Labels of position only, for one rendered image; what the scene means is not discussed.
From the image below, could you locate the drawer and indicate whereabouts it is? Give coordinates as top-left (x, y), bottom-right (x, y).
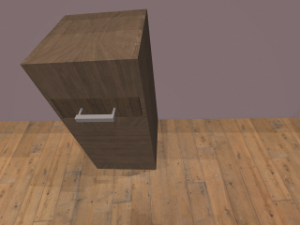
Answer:
top-left (52, 97), bottom-right (143, 118)

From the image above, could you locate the handle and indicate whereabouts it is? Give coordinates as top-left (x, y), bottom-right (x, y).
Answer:
top-left (74, 108), bottom-right (116, 123)

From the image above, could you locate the cabinet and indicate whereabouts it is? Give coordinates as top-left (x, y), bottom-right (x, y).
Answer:
top-left (21, 8), bottom-right (158, 170)

